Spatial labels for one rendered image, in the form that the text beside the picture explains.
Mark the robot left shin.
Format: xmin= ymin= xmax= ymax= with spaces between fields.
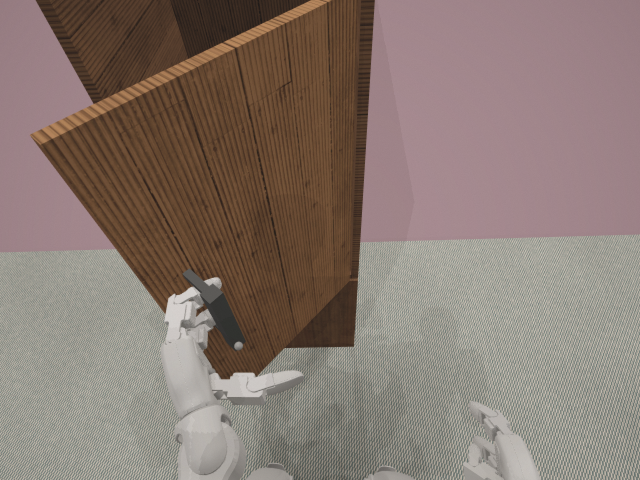
xmin=267 ymin=463 xmax=286 ymax=472

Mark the handle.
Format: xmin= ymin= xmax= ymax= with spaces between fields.
xmin=183 ymin=268 xmax=246 ymax=351

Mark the left robot forearm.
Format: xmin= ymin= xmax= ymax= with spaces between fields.
xmin=174 ymin=404 xmax=247 ymax=480

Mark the cupboard door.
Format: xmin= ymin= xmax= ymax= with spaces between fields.
xmin=30 ymin=0 xmax=358 ymax=379

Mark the right robot hand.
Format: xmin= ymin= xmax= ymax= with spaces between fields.
xmin=463 ymin=401 xmax=541 ymax=480

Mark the left robot hand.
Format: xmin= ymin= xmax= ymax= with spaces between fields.
xmin=160 ymin=277 xmax=304 ymax=421

